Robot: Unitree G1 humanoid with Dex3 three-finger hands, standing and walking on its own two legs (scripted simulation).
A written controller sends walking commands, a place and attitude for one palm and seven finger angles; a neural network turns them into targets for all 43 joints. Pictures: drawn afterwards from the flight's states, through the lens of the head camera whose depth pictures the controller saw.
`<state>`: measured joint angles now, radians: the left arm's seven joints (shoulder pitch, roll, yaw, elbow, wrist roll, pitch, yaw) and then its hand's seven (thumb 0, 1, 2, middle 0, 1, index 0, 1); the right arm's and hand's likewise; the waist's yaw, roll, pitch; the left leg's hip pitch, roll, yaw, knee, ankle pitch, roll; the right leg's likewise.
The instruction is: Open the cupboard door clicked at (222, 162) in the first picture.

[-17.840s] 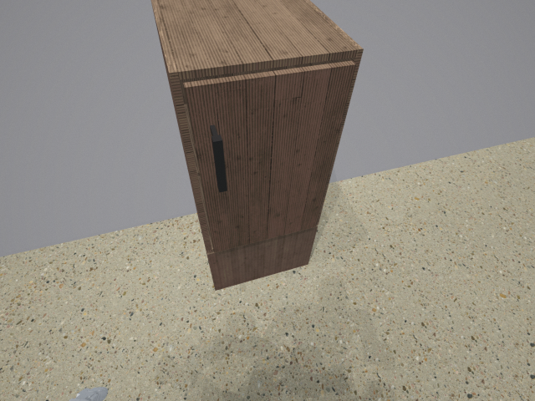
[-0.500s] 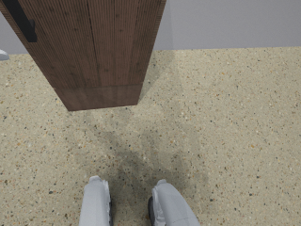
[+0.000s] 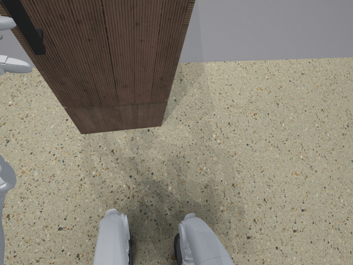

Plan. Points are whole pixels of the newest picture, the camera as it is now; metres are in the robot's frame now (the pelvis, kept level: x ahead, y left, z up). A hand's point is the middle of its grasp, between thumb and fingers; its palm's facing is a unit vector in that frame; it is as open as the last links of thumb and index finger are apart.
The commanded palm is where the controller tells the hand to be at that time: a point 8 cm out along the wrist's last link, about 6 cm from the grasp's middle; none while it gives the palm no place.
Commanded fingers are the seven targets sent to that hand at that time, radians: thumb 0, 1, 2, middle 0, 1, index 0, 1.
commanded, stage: slide the fingers in behind the handle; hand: left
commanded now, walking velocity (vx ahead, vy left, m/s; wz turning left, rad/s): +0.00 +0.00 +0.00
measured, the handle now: (23, 13) +0.59 +0.26 +0.09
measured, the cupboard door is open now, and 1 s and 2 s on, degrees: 0 0 0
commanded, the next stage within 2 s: close the thumb around the handle in 1.12 s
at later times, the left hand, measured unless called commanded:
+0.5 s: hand (24, 36) +0.54 +0.25 +0.09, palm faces +0.10 -0.99 +0.01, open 14.0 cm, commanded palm +0.53 +0.27 +0.08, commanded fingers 0.00 -0.50 0.30 -0.30 -1.20 -0.30 -1.20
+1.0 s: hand (31, 36) +0.55 +0.24 +0.08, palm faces +0.11 -0.99 +0.01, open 13.8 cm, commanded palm +0.53 +0.26 +0.08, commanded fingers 0.00 -0.50 0.30 -0.30 -1.20 -0.30 -1.20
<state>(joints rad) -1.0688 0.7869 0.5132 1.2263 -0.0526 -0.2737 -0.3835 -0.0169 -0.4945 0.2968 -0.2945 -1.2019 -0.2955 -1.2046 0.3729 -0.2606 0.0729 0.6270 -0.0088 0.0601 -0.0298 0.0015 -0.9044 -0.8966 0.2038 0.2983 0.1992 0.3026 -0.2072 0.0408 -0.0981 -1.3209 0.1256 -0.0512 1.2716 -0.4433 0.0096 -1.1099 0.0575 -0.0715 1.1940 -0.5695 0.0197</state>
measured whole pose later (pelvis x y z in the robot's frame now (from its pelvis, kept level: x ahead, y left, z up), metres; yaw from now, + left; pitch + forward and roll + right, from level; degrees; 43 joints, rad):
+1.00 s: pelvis +0.00 -0.01 +0.00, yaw +1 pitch +27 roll -7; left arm -1.07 0.68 0.47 1.24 -0.04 -0.32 -0.27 -0.02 -0.49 0.30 -0.30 -1.20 -0.32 -1.23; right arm 0.38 -0.25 0.05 0.65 -0.03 0.05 -0.01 0.00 -0.91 -0.90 0.20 0.30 0.20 0.30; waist -0.21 0.05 -0.11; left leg -1.31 0.12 -0.06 1.27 -0.45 0.00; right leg -1.10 0.06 -0.07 1.20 -0.58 0.01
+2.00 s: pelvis +0.00 -0.01 +0.00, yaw +1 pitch +27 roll -6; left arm -1.06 0.66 0.47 1.24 -0.04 -0.34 -0.27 0.00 0.77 0.85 -0.38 -1.35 -0.39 -1.35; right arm 0.38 -0.26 0.05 0.65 -0.02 0.06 -0.01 0.00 -0.91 -0.90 0.20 0.30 0.20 0.30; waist -0.21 0.05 -0.11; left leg -1.30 0.12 -0.05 1.26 -0.45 -0.01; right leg -1.10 0.06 -0.07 1.21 -0.59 0.01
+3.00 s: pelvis +0.04 -0.05 +0.04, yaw +6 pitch +14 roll +0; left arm 0.02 -0.12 -0.13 0.29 0.09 -0.37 0.55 0.01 0.67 0.72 -0.37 -1.32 -0.37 -1.34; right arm 0.18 -0.16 0.00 0.55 -0.09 0.06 0.03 0.01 -0.91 -0.90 0.20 0.30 0.20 0.30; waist -0.02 0.02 -0.18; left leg -0.87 0.07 -0.03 1.05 -0.42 -0.06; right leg -0.72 0.01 -0.06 1.09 -0.62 -0.05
